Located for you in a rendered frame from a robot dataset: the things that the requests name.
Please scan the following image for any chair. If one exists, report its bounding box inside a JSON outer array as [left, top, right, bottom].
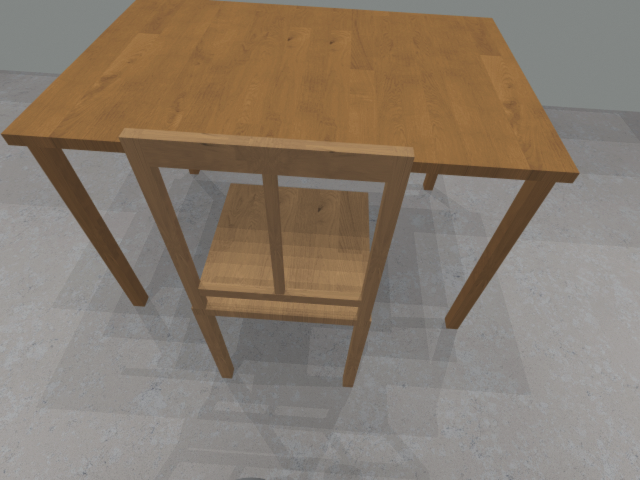
[[118, 128, 415, 387]]

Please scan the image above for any table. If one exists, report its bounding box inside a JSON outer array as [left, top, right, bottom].
[[1, 0, 580, 329]]

